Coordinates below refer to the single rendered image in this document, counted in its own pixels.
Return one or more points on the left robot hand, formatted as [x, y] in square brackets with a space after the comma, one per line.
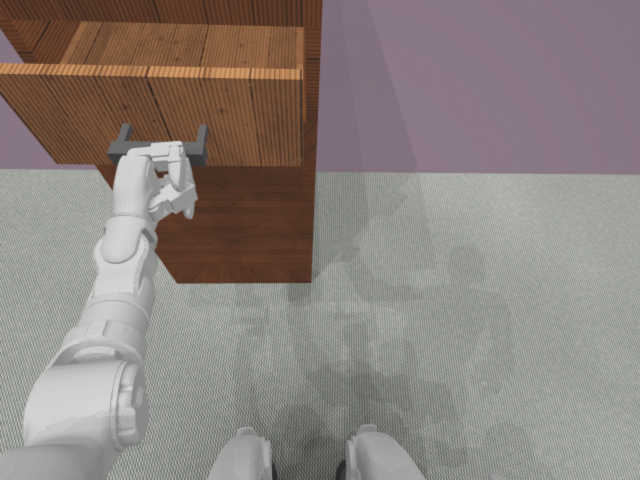
[136, 183]

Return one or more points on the robot thigh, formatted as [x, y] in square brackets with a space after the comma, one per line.
[243, 458]
[377, 456]

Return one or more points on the handle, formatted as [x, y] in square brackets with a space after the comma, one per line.
[195, 151]

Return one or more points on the left robot thigh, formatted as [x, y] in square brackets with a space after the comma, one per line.
[243, 458]

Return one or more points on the drawer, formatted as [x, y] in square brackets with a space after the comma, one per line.
[244, 82]

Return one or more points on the robot left upper arm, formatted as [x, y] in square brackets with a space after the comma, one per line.
[81, 418]

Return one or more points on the right robot thigh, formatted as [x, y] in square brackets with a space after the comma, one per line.
[377, 456]

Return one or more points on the robot left forearm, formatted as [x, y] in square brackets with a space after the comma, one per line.
[118, 311]

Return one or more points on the cabinet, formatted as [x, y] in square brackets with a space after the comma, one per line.
[251, 224]

